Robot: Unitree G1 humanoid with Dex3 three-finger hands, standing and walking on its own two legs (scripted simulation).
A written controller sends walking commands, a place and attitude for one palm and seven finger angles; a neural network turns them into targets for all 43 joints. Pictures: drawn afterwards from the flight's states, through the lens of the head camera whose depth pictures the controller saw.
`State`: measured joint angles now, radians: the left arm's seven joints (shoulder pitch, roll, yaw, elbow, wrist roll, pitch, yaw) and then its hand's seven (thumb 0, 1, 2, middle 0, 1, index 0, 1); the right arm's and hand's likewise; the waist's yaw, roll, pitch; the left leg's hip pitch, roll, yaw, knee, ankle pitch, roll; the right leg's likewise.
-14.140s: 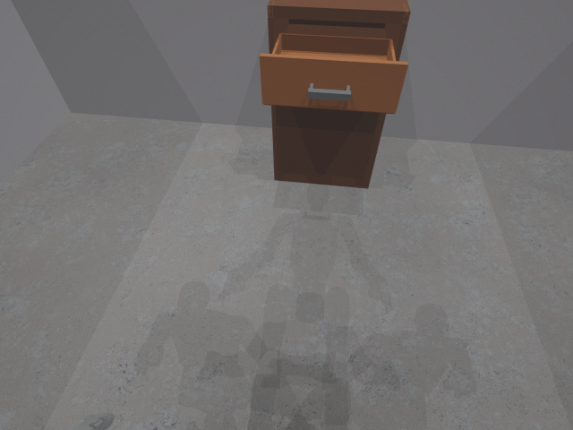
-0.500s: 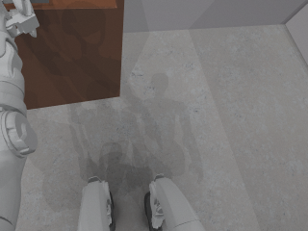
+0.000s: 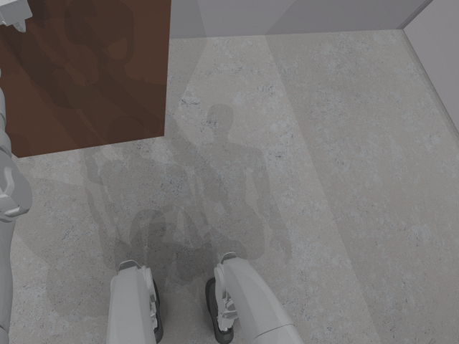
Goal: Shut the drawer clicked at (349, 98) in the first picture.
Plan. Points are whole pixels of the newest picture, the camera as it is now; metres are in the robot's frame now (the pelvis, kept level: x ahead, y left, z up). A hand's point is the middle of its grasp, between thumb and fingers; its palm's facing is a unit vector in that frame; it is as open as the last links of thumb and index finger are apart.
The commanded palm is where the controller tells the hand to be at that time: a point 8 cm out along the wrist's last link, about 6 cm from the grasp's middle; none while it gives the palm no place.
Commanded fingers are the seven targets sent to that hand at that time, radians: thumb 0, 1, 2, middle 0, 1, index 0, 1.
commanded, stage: pull the fist back off the drawer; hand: left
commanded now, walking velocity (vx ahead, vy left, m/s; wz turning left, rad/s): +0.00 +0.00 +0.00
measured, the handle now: out of the picture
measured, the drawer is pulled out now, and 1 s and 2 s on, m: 0.00 0.00 0.00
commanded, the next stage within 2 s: draw the hand back to the body in 0.48 s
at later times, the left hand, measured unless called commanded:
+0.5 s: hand out of the picture +0.60 +0.20 +0.09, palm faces +0.15 -0.99 -0.03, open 3.3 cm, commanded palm +0.58 +0.21 +0.09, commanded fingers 0.00 0.90 0.90 -1.40 -1.60 -1.40 -1.60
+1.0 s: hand out of the picture +0.47 +0.22 +0.17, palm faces +0.15 -0.99 -0.03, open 3.3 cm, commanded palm +0.42 +0.26 +0.18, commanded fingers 0.00 0.90 0.90 -1.40 -1.60 -1.40 -1.60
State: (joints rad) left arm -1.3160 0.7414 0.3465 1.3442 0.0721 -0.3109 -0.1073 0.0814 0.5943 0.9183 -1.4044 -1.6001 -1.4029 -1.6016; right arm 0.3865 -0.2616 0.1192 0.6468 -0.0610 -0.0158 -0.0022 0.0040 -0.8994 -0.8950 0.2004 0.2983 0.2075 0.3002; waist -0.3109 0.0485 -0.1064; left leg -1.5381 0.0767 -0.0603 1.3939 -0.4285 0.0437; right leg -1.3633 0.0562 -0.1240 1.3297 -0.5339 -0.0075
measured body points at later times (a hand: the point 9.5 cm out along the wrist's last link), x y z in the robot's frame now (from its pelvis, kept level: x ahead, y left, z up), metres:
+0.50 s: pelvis +0.03 +0.00 +0.02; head +0.21 +0.04 +0.43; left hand +0.58 +0.25 +0.09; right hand +0.01 -0.25 -0.08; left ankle +0.09 +0.10 -0.58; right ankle +0.04 -0.12 -0.58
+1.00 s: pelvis +0.08 -0.01 +0.10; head +0.16 +0.01 +0.54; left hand +0.46 +0.27 +0.17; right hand +0.19 -0.26 -0.01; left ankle +0.09 +0.10 -0.58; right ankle +0.04 -0.13 -0.58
